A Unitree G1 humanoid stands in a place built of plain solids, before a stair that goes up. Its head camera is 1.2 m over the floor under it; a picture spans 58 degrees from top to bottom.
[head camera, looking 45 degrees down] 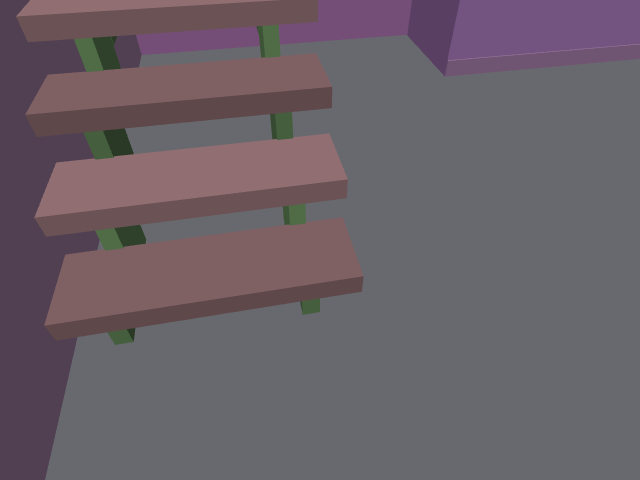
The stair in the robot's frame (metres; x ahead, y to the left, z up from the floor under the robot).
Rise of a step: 0.19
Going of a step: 0.24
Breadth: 0.91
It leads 11 degrees to the left of straight ahead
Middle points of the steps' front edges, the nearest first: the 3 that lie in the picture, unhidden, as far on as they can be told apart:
0.76 0.31 0.19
1.00 0.36 0.38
1.23 0.40 0.57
